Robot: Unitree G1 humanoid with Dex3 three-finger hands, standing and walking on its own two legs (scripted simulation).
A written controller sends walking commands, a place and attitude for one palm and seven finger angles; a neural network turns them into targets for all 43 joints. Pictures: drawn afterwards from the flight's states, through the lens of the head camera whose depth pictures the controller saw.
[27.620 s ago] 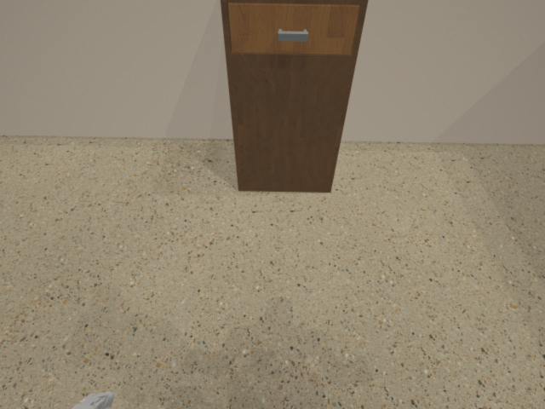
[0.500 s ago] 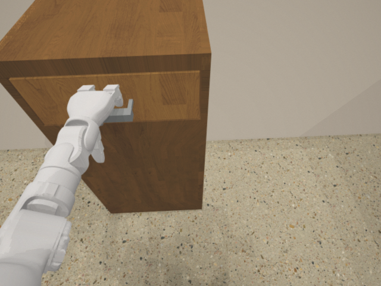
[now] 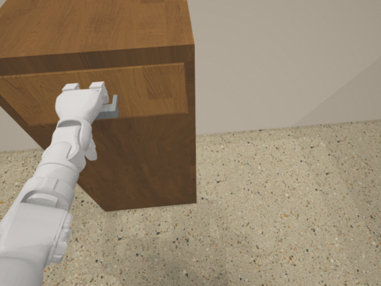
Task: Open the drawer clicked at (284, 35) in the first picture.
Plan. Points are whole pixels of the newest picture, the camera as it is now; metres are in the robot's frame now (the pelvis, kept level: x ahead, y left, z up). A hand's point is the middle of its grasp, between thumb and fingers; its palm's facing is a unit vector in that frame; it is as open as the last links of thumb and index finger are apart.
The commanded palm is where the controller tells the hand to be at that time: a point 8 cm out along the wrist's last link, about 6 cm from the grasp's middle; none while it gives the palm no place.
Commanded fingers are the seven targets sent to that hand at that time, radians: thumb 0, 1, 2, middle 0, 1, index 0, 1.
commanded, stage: lower the fingers behind the handle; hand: left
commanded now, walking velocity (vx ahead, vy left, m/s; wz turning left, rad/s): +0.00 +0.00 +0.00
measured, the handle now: (96, 106) +0.52 +0.23 +0.06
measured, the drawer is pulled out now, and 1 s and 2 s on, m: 0.00 0.00 0.00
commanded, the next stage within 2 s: lift the fingers back up to retry in 0.44 s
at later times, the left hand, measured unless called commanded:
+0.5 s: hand (89, 124) +0.46 +0.23 +0.06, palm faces -0.01 +0.02 -1.00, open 13.9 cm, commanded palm +0.43 +0.24 +0.09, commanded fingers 0.00 -0.50 0.30 -0.30 -1.20 -0.30 -1.20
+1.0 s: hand (82, 110) +0.47 +0.24 +0.09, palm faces +0.02 -0.01 -1.00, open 13.8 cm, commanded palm +0.44 +0.24 +0.16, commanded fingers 0.00 -0.50 0.30 -0.30 -1.20 -0.30 -1.20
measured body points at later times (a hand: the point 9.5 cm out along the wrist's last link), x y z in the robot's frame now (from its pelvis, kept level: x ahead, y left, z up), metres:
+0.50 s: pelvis -0.01 +0.00 +0.00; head +0.06 -0.01 +0.44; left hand +0.45 +0.23 +0.12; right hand +0.04 -0.27 -0.14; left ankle -0.03 +0.11 -0.72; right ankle +0.00 -0.11 -0.72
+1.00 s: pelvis +0.01 +0.02 +0.00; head +0.07 +0.00 +0.45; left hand +0.46 +0.24 +0.15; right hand +0.06 -0.25 -0.13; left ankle -0.03 +0.11 -0.72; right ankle +0.00 -0.11 -0.72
